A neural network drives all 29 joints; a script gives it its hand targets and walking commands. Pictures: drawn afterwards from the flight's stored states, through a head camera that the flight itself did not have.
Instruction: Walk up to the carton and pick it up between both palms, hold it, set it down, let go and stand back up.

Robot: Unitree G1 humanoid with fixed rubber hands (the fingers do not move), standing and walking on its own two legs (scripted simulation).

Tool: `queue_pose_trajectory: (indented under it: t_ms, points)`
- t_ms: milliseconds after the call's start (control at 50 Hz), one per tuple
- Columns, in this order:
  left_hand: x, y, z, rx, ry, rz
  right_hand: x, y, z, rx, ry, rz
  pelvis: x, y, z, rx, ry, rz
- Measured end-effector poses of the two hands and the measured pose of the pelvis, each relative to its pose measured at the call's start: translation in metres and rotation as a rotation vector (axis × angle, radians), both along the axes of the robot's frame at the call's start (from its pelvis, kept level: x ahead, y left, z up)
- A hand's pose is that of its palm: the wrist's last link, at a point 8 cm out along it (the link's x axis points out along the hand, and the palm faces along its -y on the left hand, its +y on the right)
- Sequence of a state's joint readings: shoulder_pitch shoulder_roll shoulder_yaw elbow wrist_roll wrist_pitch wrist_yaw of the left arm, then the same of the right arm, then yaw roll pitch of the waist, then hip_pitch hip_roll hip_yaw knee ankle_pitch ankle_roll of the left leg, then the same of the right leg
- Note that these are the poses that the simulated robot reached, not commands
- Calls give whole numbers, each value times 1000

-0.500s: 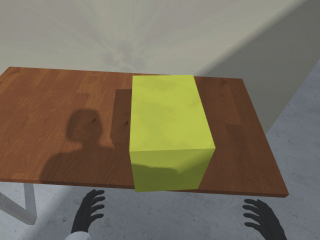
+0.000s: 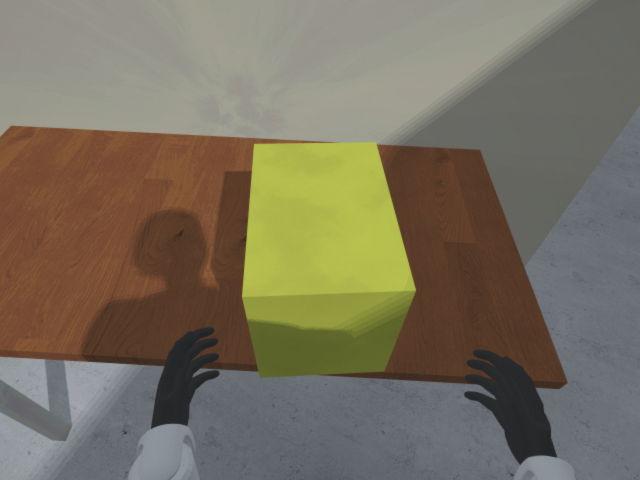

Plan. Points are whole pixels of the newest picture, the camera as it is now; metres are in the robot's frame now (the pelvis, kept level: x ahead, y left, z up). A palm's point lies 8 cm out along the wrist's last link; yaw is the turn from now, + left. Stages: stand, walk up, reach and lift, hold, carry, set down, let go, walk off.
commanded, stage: reach and lift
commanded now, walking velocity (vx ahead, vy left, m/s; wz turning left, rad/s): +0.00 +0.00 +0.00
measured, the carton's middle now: (319, 257) +0.41 +0.05 +0.02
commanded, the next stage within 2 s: none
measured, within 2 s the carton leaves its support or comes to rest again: neither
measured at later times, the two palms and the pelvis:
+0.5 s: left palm (177, 332) +0.25 +0.20 +0.07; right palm (511, 338) +0.28 -0.18 +0.06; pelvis -0.01 -0.01 +0.00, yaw +0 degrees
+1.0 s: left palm (172, 262) +0.31 +0.21 +0.12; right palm (510, 255) +0.35 -0.18 +0.12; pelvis -0.01 -0.01 +0.00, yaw +0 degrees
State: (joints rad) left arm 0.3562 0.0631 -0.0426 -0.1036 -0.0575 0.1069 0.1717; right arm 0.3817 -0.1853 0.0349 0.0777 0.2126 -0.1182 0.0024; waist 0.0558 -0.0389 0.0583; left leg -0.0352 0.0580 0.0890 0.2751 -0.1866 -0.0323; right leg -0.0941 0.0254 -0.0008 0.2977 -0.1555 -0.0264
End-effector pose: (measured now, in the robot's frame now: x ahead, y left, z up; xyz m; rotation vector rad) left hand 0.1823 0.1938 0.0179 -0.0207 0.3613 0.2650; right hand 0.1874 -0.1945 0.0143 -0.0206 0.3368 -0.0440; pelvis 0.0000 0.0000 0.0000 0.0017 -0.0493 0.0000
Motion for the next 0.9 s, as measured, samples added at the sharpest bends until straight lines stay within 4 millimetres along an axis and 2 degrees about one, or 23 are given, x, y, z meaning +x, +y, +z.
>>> queue_pose_trajectory:
  t_ms: [100, 280, 440, 900]
  points:
    - [11, -1, 5, -6, 0, -7, 15, 0, 8, 7, -18, -2, -2, -5, 0, 3, 8, 2]
    - [37, 2, 29, -1, -30, -21, 47, 5, 31, 28, -75, 6, -5, -10, 0, 5, 19, 2]
    - [57, 5, 45, -5, -17, -31, 76, 11, 43, 35, -83, 9, -7, -9, 0, 4, 20, 3]
    - [111, 16, 92, -24, -27, -14, 151, 14, 96, 28, -99, 39, -12, -6, -1, 0, 27, -8]
